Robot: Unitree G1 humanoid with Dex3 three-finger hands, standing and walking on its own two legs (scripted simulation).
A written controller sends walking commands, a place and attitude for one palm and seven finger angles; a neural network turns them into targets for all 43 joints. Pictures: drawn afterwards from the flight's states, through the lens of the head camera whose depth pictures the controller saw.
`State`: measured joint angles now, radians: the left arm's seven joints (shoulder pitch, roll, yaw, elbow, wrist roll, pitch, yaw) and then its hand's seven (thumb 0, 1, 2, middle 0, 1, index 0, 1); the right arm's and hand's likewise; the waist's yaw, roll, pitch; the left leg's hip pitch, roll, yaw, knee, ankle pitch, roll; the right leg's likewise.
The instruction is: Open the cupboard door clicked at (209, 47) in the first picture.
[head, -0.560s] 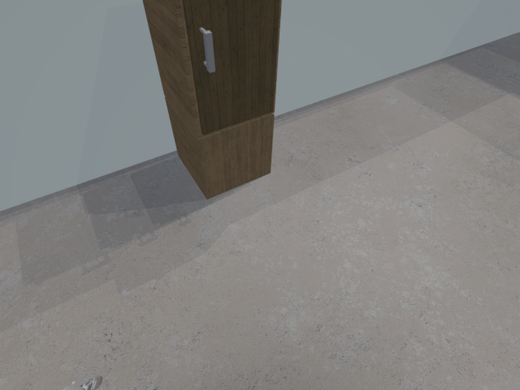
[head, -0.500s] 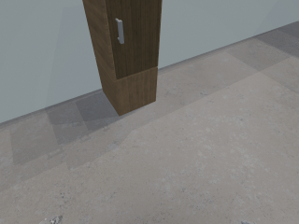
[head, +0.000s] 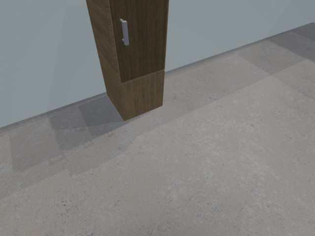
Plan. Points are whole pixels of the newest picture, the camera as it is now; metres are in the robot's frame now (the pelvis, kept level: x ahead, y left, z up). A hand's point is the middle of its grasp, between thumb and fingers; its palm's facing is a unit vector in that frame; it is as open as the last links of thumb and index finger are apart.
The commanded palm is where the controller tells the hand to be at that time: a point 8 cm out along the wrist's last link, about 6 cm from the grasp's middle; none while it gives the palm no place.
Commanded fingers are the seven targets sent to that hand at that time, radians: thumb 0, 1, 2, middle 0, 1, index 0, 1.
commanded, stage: stand and wait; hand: left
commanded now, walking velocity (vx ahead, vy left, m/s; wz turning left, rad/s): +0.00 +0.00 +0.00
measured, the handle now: (124, 31) +1.11 +0.26 +0.00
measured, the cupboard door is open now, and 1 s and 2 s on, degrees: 0 0 0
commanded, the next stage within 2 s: look at it before walking up in 0.28 s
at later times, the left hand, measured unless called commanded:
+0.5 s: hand out of the picture +0.07 +0.24 -0.15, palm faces -0.03 -0.94 -0.33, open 7.4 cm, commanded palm none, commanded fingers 0.00 0.90 0.90 -0.20 -0.30 -0.20 -0.30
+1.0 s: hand out of the picture +0.06 +0.24 -0.15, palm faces -0.03 -0.94 -0.33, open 7.4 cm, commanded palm none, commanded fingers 0.00 0.90 0.90 -0.20 -0.30 -0.20 -0.30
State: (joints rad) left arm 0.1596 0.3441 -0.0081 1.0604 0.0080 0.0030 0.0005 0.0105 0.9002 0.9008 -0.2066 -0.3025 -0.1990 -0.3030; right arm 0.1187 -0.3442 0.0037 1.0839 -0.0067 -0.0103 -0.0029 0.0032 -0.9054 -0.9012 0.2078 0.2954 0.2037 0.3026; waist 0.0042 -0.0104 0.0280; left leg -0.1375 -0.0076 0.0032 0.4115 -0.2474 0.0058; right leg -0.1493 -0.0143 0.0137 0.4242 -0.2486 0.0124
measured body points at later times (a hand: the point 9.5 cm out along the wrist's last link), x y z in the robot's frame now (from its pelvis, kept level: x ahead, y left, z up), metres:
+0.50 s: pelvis -0.01 -0.01 +0.00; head -0.01 -0.01 +0.45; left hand +0.07 +0.29 -0.13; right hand +0.07 -0.30 -0.13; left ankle -0.02 +0.12 -0.74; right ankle -0.01 -0.13 -0.74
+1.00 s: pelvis -0.01 -0.01 +0.00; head +0.00 -0.01 +0.45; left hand +0.07 +0.29 -0.13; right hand +0.07 -0.31 -0.13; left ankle -0.02 +0.12 -0.74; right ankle -0.01 -0.13 -0.74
